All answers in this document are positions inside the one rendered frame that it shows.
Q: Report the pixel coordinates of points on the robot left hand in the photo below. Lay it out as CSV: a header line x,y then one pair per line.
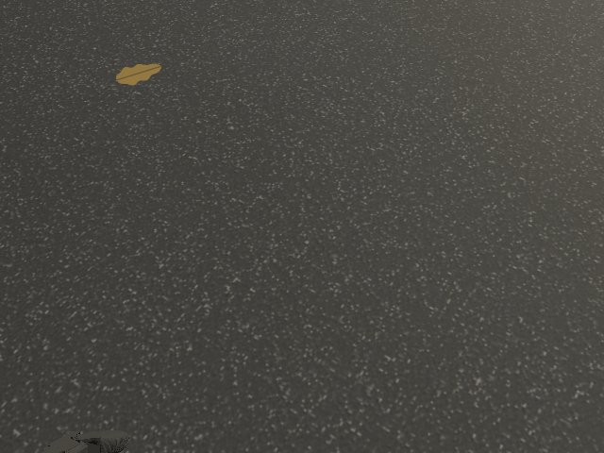
x,y
108,441

